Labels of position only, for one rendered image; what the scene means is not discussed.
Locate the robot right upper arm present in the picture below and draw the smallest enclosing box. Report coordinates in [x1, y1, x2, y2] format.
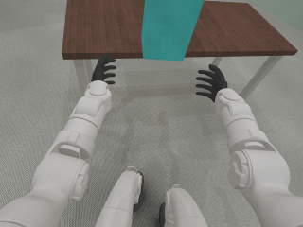
[227, 149, 303, 227]

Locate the robot left hand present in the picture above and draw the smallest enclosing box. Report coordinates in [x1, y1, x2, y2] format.
[91, 53, 116, 85]

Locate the robot right hand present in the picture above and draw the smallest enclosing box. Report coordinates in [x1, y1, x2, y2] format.
[195, 64, 228, 103]

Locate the robot left upper arm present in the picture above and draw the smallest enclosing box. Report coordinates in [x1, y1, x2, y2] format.
[0, 152, 90, 227]

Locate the carton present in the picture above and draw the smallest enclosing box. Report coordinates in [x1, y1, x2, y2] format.
[141, 0, 204, 61]

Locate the table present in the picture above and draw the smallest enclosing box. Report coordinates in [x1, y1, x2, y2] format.
[62, 0, 298, 100]

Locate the left robot forearm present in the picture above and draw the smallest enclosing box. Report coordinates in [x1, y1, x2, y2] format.
[31, 80, 112, 190]

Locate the left robot thigh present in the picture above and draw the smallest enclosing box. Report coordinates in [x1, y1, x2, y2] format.
[95, 170, 142, 227]

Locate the right robot forearm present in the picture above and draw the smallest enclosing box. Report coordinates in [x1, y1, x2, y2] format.
[214, 88, 291, 186]

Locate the robot thigh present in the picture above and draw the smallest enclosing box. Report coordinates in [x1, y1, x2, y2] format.
[95, 170, 142, 227]
[165, 188, 208, 227]

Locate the right robot thigh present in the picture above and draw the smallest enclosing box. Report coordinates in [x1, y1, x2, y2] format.
[165, 188, 208, 227]

